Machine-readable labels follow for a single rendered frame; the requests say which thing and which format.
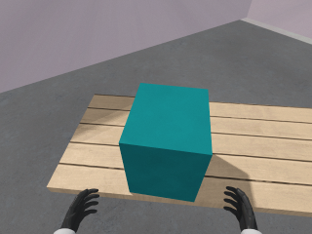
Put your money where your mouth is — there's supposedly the right robot hand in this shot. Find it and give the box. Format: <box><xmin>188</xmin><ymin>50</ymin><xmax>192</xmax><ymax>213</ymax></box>
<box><xmin>223</xmin><ymin>186</ymin><xmax>258</xmax><ymax>232</ymax></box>

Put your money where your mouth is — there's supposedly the table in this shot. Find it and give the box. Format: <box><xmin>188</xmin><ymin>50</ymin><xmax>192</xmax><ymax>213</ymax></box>
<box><xmin>47</xmin><ymin>94</ymin><xmax>312</xmax><ymax>217</ymax></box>

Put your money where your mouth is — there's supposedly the carton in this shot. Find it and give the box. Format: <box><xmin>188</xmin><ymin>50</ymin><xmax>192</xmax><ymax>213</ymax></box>
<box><xmin>118</xmin><ymin>83</ymin><xmax>213</xmax><ymax>203</ymax></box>

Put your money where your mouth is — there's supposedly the left robot hand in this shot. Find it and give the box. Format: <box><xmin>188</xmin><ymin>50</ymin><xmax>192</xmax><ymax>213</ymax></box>
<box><xmin>60</xmin><ymin>188</ymin><xmax>99</xmax><ymax>233</ymax></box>

